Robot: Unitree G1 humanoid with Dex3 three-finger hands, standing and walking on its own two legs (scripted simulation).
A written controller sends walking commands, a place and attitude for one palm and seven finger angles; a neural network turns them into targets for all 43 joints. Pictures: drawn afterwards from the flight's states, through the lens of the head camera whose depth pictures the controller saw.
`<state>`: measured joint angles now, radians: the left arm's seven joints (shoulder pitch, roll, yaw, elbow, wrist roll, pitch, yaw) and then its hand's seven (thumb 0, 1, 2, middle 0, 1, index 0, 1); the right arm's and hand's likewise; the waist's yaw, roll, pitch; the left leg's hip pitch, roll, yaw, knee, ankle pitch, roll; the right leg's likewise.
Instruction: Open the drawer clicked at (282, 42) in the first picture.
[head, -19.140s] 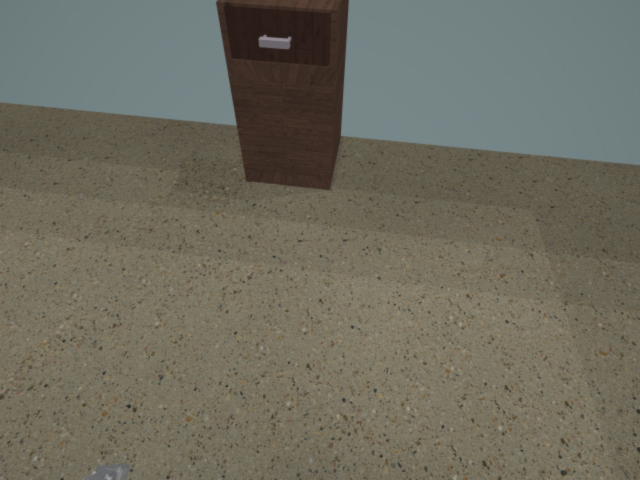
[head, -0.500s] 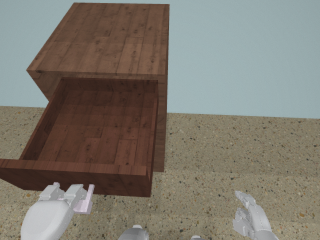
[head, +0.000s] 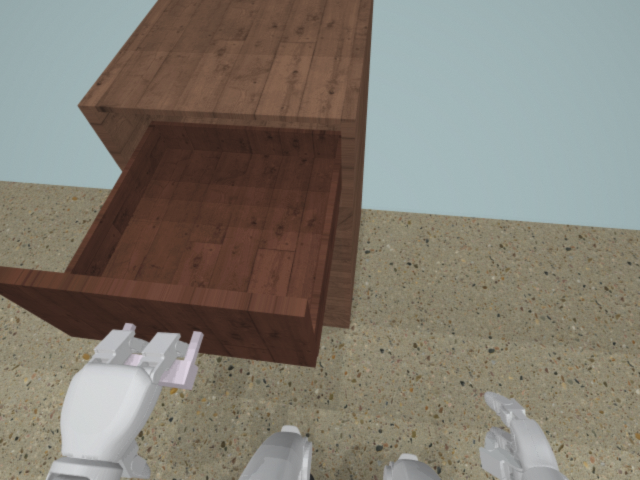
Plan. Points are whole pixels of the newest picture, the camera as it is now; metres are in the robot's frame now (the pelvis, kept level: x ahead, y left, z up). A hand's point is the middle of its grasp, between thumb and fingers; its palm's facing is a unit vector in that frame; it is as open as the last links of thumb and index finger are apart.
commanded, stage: open the thumb to release the handle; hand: left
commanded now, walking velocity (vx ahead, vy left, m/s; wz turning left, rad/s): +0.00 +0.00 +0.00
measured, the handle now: (155, 352) +0.25 +0.24 +0.01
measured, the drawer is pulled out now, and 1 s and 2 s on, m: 0.29 0.25 0.25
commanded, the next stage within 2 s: lift the hand off the handle in 0.40 s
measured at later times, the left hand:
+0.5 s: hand (155, 387) +0.21 +0.23 +0.00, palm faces -0.06 -0.07 -1.00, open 14.6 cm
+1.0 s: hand (158, 375) +0.23 +0.23 +0.00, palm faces -0.07 -0.06 -1.00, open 14.7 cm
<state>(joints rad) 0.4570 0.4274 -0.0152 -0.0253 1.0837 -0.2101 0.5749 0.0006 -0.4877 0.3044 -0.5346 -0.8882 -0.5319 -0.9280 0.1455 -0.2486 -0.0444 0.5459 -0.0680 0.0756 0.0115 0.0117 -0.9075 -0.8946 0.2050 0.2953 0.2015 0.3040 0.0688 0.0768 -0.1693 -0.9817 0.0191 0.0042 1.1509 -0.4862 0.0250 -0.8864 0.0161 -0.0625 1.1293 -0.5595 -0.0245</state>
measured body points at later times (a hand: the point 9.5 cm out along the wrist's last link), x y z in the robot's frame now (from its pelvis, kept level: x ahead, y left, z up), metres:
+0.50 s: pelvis -0.02 -0.02 +0.02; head +0.03 -0.04 +0.47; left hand +0.21 +0.23 +0.05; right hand +0.14 -0.28 -0.09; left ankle +0.04 +0.10 -0.65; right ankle -0.01 -0.11 -0.65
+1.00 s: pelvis -0.01 -0.01 +0.03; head +0.05 -0.03 +0.47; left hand +0.23 +0.23 +0.05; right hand +0.17 -0.23 -0.09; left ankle +0.03 +0.10 -0.65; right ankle -0.01 -0.11 -0.65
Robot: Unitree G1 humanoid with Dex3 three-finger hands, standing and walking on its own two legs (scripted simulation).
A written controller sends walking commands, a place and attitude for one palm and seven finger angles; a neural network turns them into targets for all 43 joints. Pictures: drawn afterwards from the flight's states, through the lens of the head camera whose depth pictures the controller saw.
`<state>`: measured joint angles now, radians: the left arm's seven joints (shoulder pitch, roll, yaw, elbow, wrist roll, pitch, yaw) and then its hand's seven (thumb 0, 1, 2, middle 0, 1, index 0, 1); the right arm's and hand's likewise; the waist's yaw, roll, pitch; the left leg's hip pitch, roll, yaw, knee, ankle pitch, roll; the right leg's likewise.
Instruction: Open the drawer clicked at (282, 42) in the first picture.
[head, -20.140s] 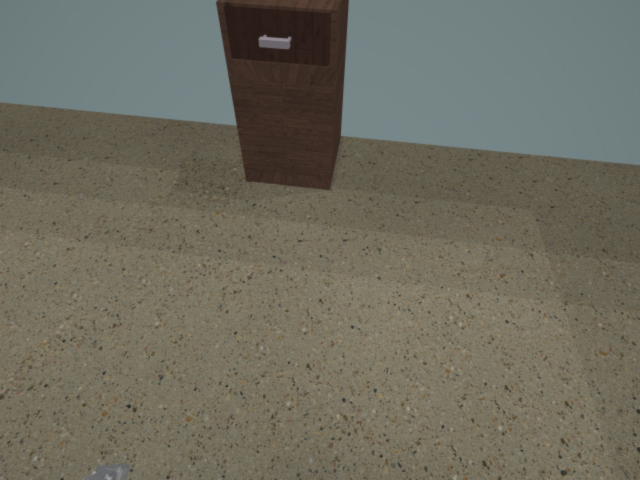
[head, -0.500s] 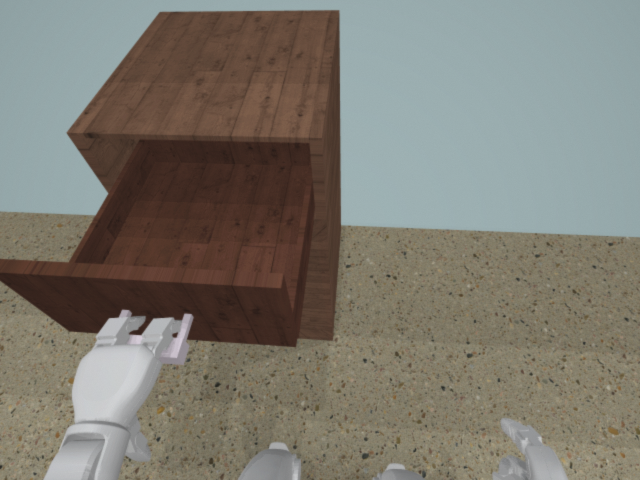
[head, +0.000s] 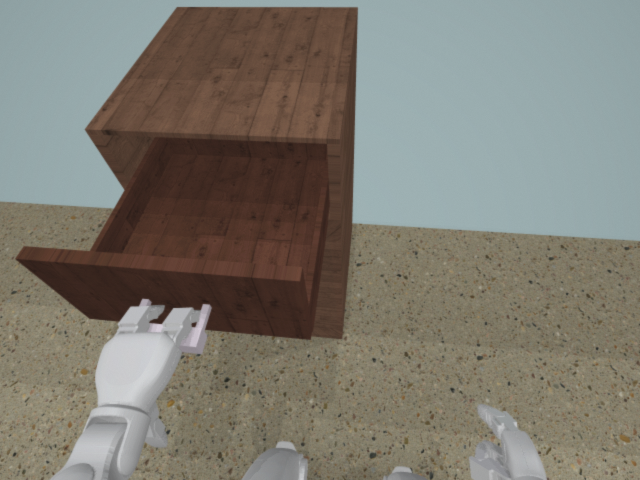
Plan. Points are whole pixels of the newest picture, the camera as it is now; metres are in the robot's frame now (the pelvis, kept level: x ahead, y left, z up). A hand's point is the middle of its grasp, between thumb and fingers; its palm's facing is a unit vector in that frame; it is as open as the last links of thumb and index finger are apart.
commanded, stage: lift the hand off the handle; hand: left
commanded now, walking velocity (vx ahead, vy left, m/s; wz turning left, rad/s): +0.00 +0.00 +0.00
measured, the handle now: (169, 322) +0.31 +0.24 -0.02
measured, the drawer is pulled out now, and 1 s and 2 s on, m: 0.25 0.25 0.25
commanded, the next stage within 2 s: none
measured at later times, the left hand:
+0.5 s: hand (139, 368) +0.24 +0.24 +0.02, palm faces +0.02 -0.10 -0.99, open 15.2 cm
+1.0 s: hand (126, 360) +0.23 +0.24 +0.05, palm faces -0.01 -0.11 -0.99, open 15.4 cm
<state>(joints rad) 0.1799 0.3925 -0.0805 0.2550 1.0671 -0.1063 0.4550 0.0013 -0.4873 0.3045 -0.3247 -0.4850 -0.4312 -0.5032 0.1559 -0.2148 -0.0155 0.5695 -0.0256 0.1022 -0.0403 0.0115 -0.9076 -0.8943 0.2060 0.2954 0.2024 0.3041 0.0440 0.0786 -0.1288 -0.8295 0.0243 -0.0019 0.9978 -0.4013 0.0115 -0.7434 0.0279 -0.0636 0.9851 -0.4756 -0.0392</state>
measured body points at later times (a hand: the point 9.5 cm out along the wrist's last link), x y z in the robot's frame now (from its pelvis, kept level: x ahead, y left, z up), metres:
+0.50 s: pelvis +0.03 +0.02 +0.01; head +0.09 +0.00 +0.45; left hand +0.23 +0.25 +0.07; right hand +0.20 -0.22 -0.10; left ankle +0.05 +0.11 -0.67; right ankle +0.01 -0.10 -0.67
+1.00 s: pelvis +0.02 +0.01 +0.03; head +0.05 -0.02 +0.48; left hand +0.23 +0.25 +0.11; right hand +0.22 -0.21 -0.07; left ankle +0.05 +0.11 -0.67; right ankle +0.01 -0.10 -0.67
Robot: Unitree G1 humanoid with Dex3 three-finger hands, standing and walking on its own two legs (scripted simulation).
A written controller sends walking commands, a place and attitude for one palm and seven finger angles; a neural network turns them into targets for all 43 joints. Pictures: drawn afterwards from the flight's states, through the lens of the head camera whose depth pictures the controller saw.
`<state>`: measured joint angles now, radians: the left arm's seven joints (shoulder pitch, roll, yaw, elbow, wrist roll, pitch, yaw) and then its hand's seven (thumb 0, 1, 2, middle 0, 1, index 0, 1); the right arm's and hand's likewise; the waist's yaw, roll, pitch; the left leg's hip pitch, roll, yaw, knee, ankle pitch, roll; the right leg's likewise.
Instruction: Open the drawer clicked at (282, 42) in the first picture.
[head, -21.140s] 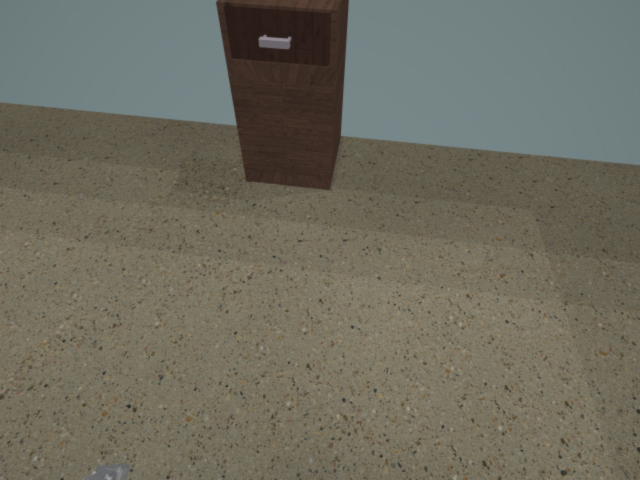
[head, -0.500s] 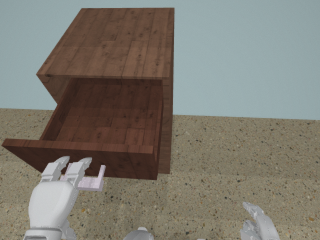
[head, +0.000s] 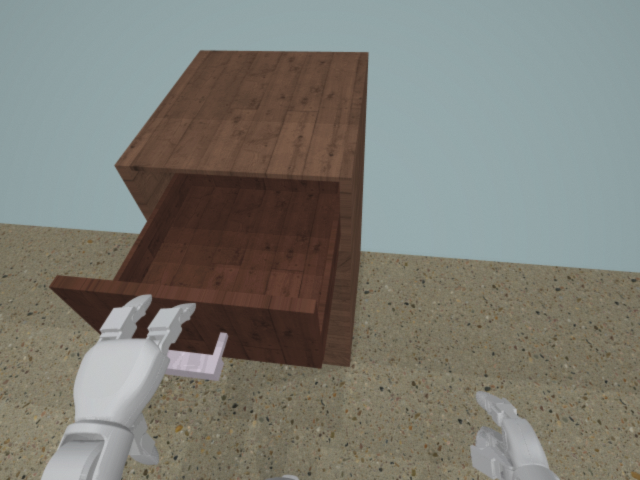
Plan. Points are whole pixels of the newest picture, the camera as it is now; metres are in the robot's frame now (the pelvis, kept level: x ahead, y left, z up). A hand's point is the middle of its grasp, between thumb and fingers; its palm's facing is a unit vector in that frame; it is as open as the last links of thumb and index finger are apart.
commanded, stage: lift the hand off the handle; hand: left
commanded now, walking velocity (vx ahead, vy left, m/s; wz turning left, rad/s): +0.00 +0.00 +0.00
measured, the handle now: (188, 349) +0.29 +0.24 -0.05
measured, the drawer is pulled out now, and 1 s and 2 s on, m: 0.25 0.25 0.25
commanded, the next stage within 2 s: draw the hand back to the body in 1.10 s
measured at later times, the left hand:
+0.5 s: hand (139, 355) +0.23 +0.24 +0.07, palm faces -0.02 -0.11 -0.99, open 16.1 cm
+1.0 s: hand (120, 342) +0.23 +0.24 +0.11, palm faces +0.04 -0.13 -0.99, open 16.2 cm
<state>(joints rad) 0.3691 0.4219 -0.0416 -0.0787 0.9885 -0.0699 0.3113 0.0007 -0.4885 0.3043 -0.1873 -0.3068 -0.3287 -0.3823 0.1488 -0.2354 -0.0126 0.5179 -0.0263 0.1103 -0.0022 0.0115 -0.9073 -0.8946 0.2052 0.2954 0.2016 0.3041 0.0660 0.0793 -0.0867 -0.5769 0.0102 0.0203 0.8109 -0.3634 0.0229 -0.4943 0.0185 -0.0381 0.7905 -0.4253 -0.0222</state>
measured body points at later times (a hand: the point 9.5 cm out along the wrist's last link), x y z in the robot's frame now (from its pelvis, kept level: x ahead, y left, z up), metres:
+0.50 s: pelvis +0.00 +0.00 +0.02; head +0.02 -0.04 +0.46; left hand +0.22 +0.24 +0.12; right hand +0.19 -0.23 -0.09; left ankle +0.03 +0.10 -0.71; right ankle -0.02 -0.11 -0.71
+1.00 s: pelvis +0.02 +0.01 +0.02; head +0.03 -0.02 +0.47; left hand +0.22 +0.24 +0.16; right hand +0.24 -0.19 -0.07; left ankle +0.03 +0.10 -0.71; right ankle -0.02 -0.11 -0.71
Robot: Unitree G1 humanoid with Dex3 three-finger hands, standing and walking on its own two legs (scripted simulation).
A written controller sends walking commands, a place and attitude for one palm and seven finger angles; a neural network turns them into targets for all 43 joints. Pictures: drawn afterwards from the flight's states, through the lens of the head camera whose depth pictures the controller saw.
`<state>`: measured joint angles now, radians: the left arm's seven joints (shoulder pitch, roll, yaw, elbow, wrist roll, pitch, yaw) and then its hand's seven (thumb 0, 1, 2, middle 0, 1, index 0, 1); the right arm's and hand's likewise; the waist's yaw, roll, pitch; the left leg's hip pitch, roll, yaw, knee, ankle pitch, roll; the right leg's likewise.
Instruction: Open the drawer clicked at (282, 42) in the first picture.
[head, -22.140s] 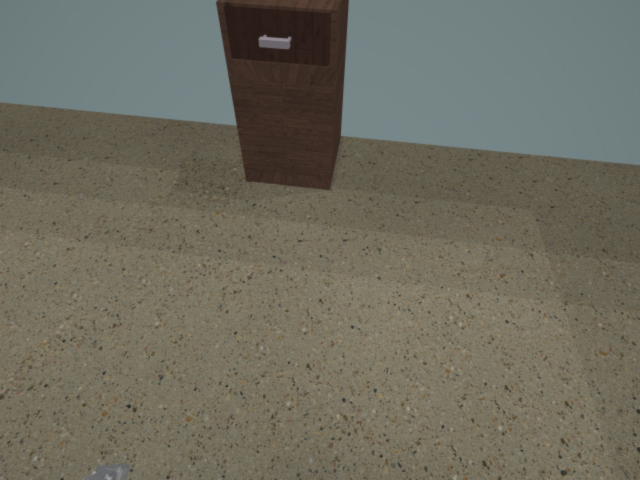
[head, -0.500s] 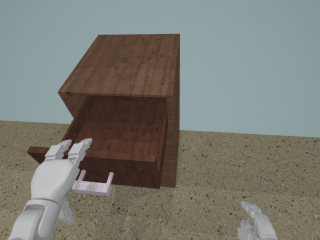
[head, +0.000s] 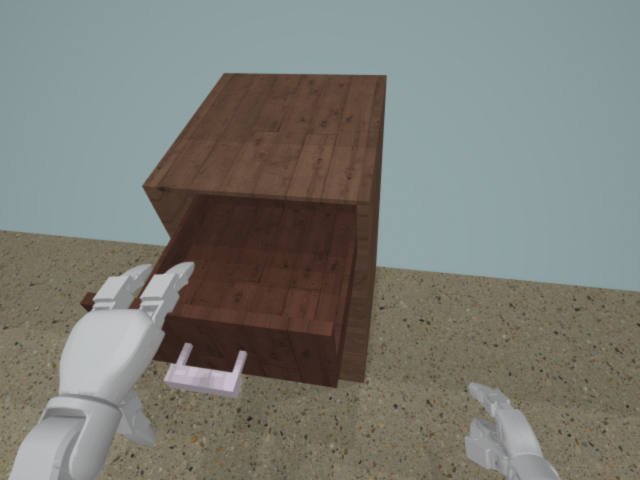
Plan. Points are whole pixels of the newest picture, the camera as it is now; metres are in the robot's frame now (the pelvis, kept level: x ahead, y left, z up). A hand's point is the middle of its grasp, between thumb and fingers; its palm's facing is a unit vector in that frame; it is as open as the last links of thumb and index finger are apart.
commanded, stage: lift the hand off the handle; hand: left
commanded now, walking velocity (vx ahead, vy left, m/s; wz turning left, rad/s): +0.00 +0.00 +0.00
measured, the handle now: (209, 366) +0.27 +0.23 -0.07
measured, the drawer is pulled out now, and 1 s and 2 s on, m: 0.25 0.25 0.25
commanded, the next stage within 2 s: draw the hand back to the body in 0.10 s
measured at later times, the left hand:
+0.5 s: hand (133, 360) +0.21 +0.24 +0.09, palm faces +0.02 -0.11 -0.99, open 16.2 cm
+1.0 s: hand (135, 349) +0.20 +0.21 +0.14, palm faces +0.34 -0.85 -0.40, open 15.6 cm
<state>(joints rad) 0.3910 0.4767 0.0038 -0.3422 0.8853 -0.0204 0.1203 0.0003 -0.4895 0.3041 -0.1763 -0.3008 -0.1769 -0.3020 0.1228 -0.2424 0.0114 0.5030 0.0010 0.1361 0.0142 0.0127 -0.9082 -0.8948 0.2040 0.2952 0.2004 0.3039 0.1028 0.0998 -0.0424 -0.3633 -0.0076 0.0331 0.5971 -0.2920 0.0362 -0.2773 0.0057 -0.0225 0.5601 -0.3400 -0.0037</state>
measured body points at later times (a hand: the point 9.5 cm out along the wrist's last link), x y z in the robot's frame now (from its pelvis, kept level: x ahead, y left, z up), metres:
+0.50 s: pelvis +0.00 +0.00 +0.00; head +0.02 -0.04 +0.45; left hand +0.20 +0.24 +0.15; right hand +0.21 -0.21 -0.09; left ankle +0.01 +0.09 -0.73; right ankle -0.03 -0.12 -0.73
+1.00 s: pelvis +0.01 +0.00 +0.01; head +0.00 -0.02 +0.46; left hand +0.18 +0.26 +0.16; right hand +0.21 -0.20 -0.07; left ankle +0.01 +0.09 -0.73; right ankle -0.03 -0.12 -0.73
